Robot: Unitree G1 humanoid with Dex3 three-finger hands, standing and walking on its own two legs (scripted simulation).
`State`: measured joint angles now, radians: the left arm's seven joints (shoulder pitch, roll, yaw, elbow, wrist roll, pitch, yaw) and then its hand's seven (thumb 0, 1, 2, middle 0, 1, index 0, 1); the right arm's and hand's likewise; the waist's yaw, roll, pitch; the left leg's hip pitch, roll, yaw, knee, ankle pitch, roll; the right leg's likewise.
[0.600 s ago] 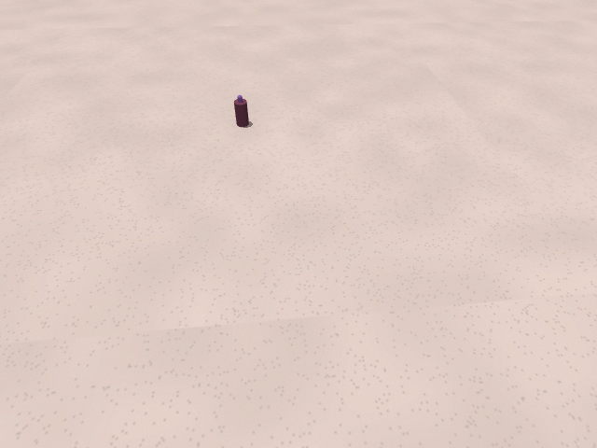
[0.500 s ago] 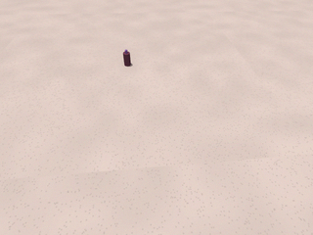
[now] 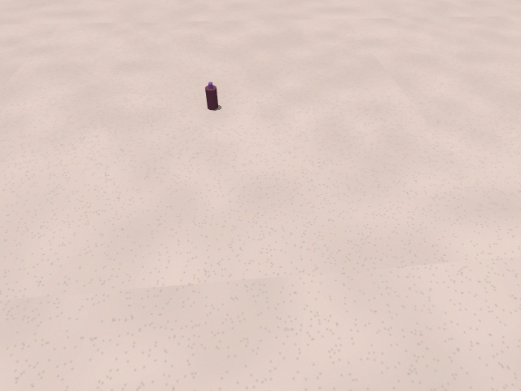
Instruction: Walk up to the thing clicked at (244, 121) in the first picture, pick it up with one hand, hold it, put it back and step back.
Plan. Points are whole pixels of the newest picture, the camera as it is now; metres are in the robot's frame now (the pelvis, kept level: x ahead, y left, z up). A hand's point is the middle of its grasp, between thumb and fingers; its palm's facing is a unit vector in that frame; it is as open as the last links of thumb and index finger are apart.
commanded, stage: stand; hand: left
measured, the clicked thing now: (211, 95) +2.05 +0.40 -0.68
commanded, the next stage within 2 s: walk up in 0.52 s
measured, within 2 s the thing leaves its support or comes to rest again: neither
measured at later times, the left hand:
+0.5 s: hand out of the picture +0.08 +0.25 -0.15, palm faces -0.02 -0.94 -0.34, open 7.4 cm
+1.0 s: hand out of the picture +0.17 +0.39 -0.17, palm faces +0.04 -0.93 -0.36, open 7.4 cm
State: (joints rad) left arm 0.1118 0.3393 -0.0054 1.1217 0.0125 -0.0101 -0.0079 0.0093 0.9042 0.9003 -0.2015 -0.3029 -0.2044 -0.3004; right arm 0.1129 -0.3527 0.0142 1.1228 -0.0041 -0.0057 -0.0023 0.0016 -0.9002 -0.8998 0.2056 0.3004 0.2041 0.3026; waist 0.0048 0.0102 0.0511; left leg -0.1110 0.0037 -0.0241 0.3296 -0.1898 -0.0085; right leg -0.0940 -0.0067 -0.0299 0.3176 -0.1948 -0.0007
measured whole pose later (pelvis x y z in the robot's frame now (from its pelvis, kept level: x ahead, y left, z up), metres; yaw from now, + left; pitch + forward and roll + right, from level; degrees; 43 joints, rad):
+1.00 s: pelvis +0.14 +0.09 -0.02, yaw +4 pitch -3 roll +0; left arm 0.26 0.49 0.05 1.02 0.01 -0.03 -0.07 0.02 0.91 0.90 -0.20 -0.30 -0.20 -0.30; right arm 0.24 -0.42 -0.08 0.96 -0.01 -0.07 0.07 0.00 -0.90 -0.90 0.20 0.30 0.20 0.30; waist 0.00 -0.07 0.02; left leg -0.26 0.04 0.11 0.57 -0.27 0.02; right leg -0.36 -0.05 0.04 1.11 -0.38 -0.05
